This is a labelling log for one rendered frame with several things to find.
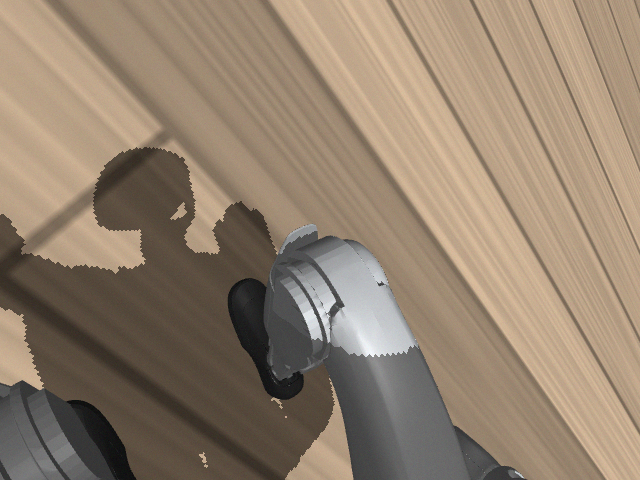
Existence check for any right robot foot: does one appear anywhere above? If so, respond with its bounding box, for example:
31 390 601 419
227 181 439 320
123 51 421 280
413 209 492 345
228 278 304 400

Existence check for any left robot foot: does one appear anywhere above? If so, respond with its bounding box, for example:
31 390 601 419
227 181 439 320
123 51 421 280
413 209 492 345
66 400 137 480

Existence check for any right robot hand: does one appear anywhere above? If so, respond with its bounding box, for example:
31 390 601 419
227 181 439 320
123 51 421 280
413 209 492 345
453 425 501 480

